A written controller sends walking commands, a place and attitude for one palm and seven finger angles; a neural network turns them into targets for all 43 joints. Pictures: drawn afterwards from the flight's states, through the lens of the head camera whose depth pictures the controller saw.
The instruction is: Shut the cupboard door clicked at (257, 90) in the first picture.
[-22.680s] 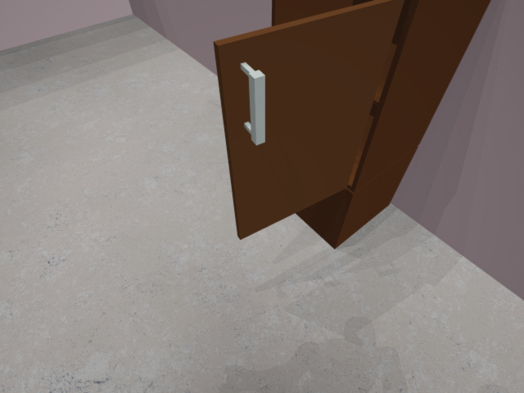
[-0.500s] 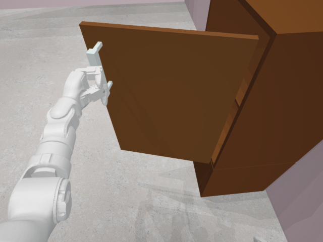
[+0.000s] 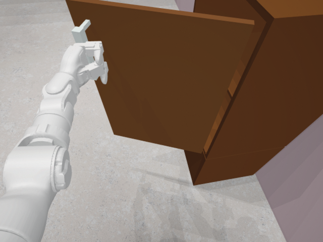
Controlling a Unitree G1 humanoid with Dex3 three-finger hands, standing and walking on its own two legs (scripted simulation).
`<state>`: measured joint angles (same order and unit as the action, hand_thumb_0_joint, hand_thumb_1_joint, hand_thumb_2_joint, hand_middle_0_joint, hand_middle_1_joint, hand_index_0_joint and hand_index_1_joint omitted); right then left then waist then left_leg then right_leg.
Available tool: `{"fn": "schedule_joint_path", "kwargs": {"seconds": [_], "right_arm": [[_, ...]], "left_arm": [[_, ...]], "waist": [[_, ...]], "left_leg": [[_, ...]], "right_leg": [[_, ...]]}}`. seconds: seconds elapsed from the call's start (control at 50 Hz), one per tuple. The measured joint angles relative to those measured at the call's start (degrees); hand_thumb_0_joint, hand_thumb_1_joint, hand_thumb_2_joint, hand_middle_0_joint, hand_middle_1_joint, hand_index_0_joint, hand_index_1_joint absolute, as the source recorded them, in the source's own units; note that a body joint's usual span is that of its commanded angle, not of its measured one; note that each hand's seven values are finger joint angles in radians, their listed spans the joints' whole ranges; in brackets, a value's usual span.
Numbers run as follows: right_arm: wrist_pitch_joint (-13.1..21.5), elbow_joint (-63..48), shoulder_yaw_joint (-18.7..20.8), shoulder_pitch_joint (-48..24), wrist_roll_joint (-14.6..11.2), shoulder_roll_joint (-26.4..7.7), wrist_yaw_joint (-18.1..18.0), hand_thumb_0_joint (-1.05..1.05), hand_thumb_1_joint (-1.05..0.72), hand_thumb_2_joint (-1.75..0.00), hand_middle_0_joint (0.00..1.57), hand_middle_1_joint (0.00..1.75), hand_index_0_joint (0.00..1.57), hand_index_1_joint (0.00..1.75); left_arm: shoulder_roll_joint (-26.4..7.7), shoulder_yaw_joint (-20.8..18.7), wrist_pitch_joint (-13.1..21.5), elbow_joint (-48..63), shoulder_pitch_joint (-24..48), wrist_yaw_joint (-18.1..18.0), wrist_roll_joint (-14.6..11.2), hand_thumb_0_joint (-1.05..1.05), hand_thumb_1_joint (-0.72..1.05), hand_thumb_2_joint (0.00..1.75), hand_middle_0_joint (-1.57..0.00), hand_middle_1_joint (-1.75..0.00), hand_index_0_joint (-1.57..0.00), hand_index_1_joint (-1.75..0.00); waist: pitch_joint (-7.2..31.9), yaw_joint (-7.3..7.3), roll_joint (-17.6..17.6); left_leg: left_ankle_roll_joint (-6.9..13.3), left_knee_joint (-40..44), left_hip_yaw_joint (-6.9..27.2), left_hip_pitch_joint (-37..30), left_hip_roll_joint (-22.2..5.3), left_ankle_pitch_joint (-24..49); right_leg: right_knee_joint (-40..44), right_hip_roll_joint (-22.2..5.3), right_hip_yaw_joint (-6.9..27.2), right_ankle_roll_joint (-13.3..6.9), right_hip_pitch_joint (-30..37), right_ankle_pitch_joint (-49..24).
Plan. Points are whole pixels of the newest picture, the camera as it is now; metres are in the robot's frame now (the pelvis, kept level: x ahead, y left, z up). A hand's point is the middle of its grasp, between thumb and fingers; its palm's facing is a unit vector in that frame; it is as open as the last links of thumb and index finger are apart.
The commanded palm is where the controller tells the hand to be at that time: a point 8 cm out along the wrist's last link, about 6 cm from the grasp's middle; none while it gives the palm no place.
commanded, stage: push the door shut along its arc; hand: left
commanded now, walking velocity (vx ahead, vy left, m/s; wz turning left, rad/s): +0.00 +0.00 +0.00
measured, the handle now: (90, 51) +0.57 +0.15 +0.15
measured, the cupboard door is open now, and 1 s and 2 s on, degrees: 67 57 53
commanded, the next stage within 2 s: pull the fist back off the door in 0.86 s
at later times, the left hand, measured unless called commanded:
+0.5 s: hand (125, 53) +0.54 +0.06 +0.17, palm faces -0.38 -0.92 -0.01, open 2.9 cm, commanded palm +0.55 +0.11 +0.16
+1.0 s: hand (134, 46) +0.56 +0.03 +0.17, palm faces -0.41 -0.91 +0.03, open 3.3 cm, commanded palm +0.58 +0.07 +0.16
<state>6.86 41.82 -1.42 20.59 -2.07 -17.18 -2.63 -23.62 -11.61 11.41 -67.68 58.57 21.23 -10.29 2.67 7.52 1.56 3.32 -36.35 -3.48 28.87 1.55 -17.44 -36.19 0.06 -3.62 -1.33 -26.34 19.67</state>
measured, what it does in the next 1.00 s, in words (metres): stands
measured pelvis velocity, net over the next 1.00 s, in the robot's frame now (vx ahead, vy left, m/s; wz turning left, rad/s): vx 0.00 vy -0.02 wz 0.00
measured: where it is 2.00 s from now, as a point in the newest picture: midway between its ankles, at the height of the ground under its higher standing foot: outside the picture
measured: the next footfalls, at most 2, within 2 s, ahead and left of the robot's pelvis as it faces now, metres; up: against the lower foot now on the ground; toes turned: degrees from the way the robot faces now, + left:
none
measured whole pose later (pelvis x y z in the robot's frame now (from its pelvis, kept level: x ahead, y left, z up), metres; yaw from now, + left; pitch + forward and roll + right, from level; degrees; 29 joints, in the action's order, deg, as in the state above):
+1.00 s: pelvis +0.00 -0.02 -0.02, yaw +0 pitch +20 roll -1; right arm 6.0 46.1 -0.3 22.0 -0.1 -18.1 -3.3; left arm -27.8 -10.7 8.2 -80.1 81.1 24.5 -7.8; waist 3.4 12.7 2.2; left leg 2.1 -45.1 -2.1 44.0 -0.3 -20.7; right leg -43.3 1.7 -4.9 -2.7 -40.5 22.5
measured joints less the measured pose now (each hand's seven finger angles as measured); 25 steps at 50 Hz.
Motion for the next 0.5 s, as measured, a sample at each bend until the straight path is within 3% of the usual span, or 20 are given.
{"fn": "schedule_joint_path", "kwargs": {"seconds": [0.14,0.22,0.32,0.5], "right_arm": [[-0.3,1.2,0.3,1.1,0.5,-0.3,0.1,0.01,-0.91,-0.9,0.2,0.3,0.2,0.3],[-0.7,1.2,0.2,1.1,0.9,-0.5,0.0,0.01,-0.91,-0.9,0.2,0.3,0.2,0.3],[-1.3,-0.3,0.3,2.1,1.3,-0.7,0.0,0.01,-0.91,-0.9,0.2,0.3,0.2,0.3],[-3.4,0.4,0.5,4.7,1.2,-0.5,-0.2,0.01,-0.91,-0.9,0.2,0.3,0.2,0.3]], "left_arm": [[0.5,2.3,0.0,-2.0,4.4,1.7,0.6,0.02,0.9,0.9,-1.3,-1.5,-1.3,-1.5],[0.7,-0.1,-1.1,-4.4,7.4,2.0,1.3,0.02,0.9,0.9,-1.3,-1.5,-1.3,-1.5],[-1.6,-4.1,-0.5,-6.3,9.3,1.8,3.2,0.02,0.89,0.9,-1.3,-1.5,-1.3,-1.5],[-4.1,-2.9,-0.6,-7.7,10.7,4.2,3.9,-0.01,0.84,0.9,-1.29,-1.5,-1.3,-1.5]], "waist": [[0.1,0.68,0.3],[0.2,2.2,0.2],[0.5,4.04,0.4],[0.8,3.9,0.6]], "left_leg": [[0.0,-1.5,0.2,2.7,0.0,-0.6],[0.0,-2.0,-0.2,3.9,-0.3,-0.8],[-0.2,-2.4,-1.1,5.2,-1.1,-1.3],[-0.8,-3.1,-0.7,6.3,-1.7,-1.9]], "right_leg": [[-1.3,0.0,-0.2,0.0,-2.5,0.5],[-1.8,0.2,0.2,-0.1,-3.9,0.7],[-2.3,0.9,1.2,-0.3,-5.7,0.7],[-2.5,1.6,0.8,-0.9,-6.5,1.2]]}}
